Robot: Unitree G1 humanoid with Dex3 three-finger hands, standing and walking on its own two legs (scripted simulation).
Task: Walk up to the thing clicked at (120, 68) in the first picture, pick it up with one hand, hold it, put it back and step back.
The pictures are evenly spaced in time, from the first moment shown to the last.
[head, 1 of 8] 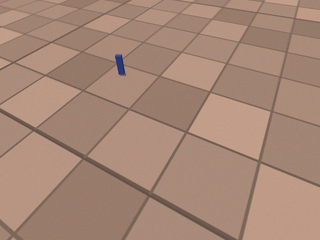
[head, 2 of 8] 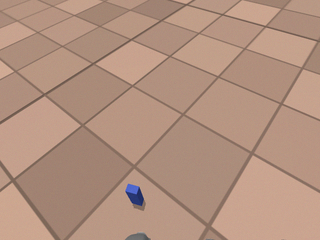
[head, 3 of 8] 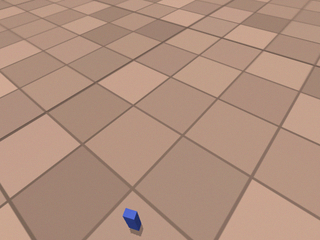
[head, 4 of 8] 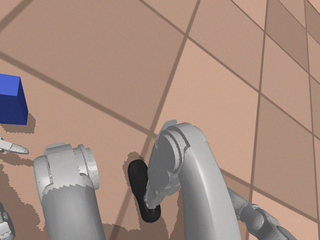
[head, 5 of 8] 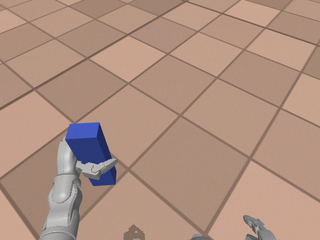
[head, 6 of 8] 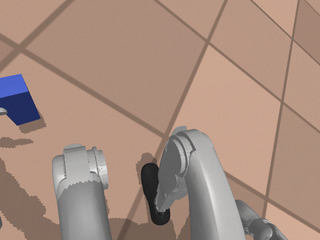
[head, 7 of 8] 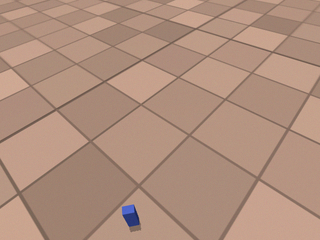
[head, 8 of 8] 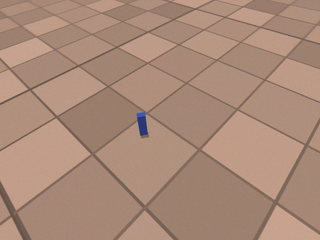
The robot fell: no
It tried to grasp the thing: yes
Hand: left
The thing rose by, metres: 0.65
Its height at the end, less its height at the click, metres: +0.00
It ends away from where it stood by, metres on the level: 0.04
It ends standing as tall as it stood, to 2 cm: yes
